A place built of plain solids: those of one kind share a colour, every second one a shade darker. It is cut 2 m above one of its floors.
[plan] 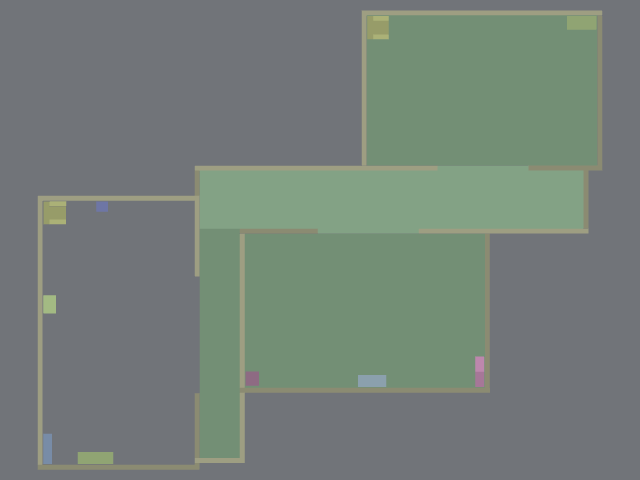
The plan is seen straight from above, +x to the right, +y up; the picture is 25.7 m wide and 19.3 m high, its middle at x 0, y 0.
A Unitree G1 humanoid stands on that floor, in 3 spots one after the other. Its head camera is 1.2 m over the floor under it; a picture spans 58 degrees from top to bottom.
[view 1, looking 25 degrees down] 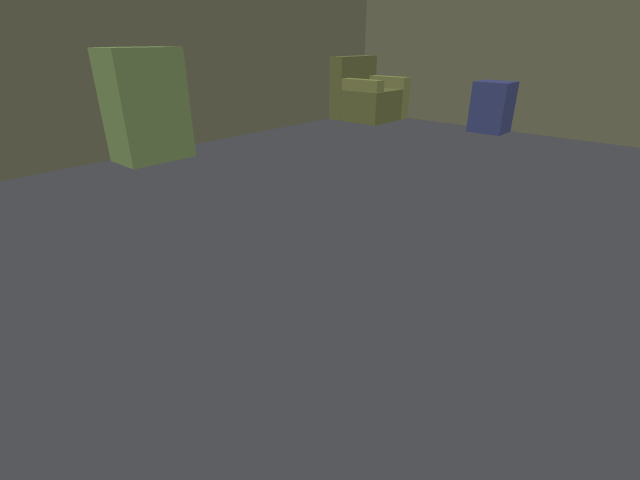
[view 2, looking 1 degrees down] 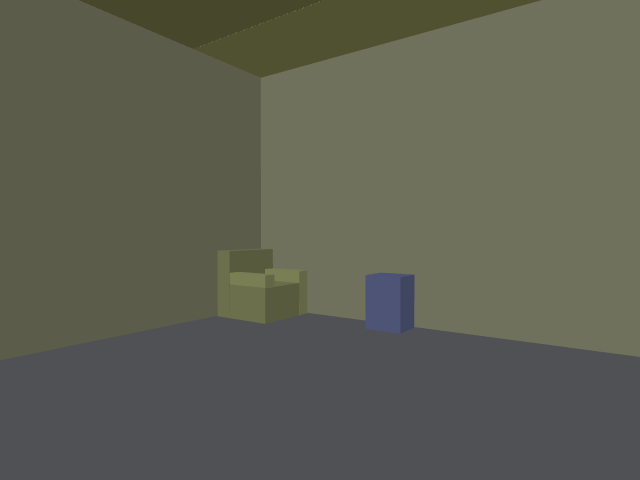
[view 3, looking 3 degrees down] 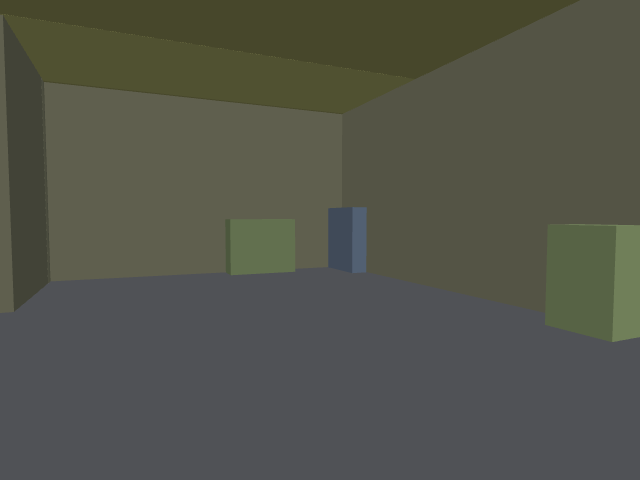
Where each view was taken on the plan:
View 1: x -6.37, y -4.86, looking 132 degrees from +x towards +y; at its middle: ground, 2.84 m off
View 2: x -6.37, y -3.59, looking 125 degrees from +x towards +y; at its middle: wall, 6.31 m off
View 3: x -6.37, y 0.39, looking -114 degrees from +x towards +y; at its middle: wall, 10.33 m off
